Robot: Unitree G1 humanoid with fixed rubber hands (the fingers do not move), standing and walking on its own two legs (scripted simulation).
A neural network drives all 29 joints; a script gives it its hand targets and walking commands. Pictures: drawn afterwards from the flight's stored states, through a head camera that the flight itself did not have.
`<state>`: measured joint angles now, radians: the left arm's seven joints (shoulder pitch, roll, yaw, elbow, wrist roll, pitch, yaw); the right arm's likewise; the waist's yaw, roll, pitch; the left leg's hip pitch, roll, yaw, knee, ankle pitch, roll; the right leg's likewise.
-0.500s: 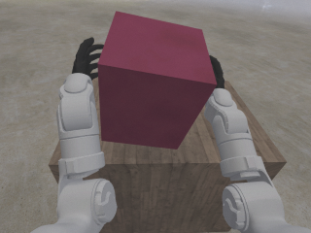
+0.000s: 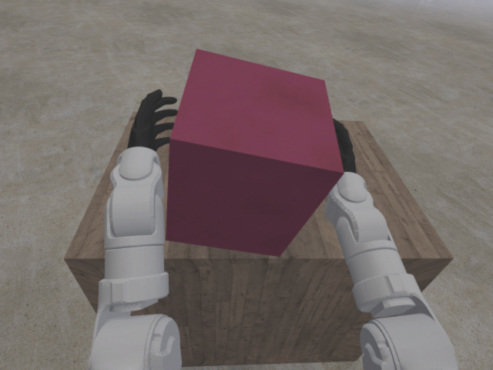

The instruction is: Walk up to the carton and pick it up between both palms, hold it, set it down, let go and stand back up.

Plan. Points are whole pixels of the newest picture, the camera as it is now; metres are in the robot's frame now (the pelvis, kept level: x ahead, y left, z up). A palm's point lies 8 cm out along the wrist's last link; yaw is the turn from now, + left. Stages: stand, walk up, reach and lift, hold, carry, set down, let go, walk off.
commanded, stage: set down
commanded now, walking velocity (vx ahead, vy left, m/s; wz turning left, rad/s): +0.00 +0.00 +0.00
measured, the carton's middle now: (242, 163) +0.42 +0.01 +0.17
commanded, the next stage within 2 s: none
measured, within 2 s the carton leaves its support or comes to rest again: neither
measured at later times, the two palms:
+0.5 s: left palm (153, 159) +0.40 +0.15 +0.19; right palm (335, 176) +0.39 -0.15 +0.16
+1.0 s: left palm (158, 164) +0.42 +0.14 +0.16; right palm (332, 177) +0.41 -0.16 +0.15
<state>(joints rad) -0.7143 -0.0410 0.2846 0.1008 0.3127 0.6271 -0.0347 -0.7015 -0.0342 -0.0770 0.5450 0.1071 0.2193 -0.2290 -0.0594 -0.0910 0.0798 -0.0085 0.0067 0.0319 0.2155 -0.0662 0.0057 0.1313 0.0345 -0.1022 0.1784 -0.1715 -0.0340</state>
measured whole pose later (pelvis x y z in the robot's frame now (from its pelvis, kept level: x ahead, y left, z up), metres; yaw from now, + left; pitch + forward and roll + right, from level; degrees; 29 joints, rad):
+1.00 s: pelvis +0.01 +0.00 +0.00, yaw +1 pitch -2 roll +0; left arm -0.81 -0.04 0.39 0.61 0.31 0.31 -0.01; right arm -0.81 0.01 -0.37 0.86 -0.18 0.08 -0.12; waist -0.05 -0.05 0.00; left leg -0.12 0.00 0.01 0.18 -0.03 0.01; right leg 0.02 0.03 -0.12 0.15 -0.15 -0.04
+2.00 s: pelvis +0.02 +0.00 +0.00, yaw +0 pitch +6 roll +0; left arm -0.85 -0.06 0.51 0.82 0.37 0.12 -0.03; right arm -0.81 0.08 -0.56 0.81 -0.41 0.04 -0.05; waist -0.03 -0.01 -0.04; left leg -0.22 0.01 0.03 0.11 0.00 0.01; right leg -0.10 0.04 -0.10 0.12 -0.11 -0.03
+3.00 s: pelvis +0.01 +0.00 +0.00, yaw -1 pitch +6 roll +0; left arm -0.87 -0.09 0.62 0.80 0.44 0.03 -0.08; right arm -0.79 0.14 -0.63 0.68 -0.49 0.01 0.00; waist -0.02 -0.01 0.03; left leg -0.22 0.01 0.04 0.09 0.02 0.00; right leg -0.12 0.04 -0.09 0.13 -0.12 -0.04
